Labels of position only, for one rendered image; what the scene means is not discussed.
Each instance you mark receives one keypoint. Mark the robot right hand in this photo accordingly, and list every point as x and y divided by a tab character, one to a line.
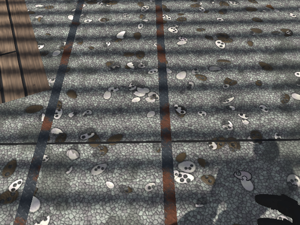
284	204

